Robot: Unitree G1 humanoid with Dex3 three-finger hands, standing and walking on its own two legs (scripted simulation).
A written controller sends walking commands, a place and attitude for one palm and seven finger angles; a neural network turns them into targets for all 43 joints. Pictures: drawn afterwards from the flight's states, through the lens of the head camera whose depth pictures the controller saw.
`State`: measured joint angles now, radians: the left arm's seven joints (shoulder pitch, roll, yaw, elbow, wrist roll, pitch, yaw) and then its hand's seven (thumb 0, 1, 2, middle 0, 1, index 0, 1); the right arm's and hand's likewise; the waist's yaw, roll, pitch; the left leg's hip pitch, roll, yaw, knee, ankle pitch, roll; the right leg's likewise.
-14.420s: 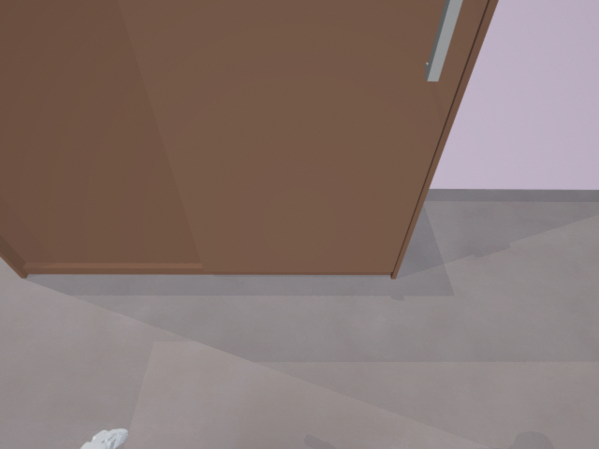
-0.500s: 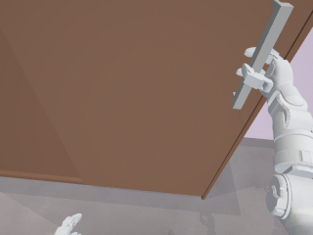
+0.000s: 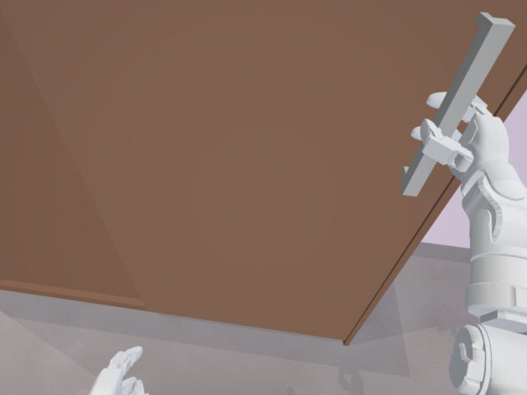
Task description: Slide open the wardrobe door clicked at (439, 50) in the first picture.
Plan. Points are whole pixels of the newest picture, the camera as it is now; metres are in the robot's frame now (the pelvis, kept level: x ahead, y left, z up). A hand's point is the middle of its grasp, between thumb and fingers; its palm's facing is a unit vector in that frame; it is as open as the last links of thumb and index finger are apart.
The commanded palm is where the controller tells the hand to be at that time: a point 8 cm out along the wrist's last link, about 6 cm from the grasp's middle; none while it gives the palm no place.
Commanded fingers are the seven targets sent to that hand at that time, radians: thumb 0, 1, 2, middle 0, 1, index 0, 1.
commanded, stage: grip the handle and tug to test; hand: right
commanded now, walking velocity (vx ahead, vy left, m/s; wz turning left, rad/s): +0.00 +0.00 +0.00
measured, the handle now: (440, 116) +0.48 -0.20 +0.23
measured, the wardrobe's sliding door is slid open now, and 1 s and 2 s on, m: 0.00 0.00 0.17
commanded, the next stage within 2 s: tug the door sideways, standing still in 0.16 s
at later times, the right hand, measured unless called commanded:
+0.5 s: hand (431, 140) +0.42 -0.18 +0.22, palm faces +0.07 +1.00 -0.01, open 6.1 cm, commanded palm +0.40 -0.20 +0.22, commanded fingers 0.00 -0.90 -0.90 0.45 1.40 0.45 1.40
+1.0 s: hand (424, 143) +0.43 -0.17 +0.21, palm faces +0.21 +0.97 -0.13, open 6.3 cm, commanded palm +0.41 -0.20 +0.22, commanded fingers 0.00 -0.90 -0.90 0.45 1.40 0.45 1.40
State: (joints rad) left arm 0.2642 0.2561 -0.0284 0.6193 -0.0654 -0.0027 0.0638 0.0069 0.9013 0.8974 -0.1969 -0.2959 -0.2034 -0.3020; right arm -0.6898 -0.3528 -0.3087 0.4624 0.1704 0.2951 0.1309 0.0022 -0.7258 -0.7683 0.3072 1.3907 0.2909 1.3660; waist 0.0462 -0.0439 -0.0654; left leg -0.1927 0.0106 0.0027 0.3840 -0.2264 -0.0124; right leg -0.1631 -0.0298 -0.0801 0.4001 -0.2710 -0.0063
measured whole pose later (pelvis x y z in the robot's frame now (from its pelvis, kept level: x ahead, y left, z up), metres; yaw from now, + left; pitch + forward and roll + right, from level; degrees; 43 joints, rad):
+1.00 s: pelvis +0.00 +0.00 -0.01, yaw -2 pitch +0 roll +1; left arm 0.17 0.18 -0.03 0.67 -0.01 0.00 0.06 0.00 0.90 0.90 -0.20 -0.30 -0.21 -0.30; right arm -0.74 -0.30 -0.12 0.45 0.11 0.06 -0.09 -0.04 -0.68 -0.83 0.41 1.38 0.24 1.37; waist -0.02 -0.06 0.05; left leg -0.39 -0.01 0.03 0.86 -0.44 0.01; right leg -0.19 -0.01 0.01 0.53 -0.35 -0.01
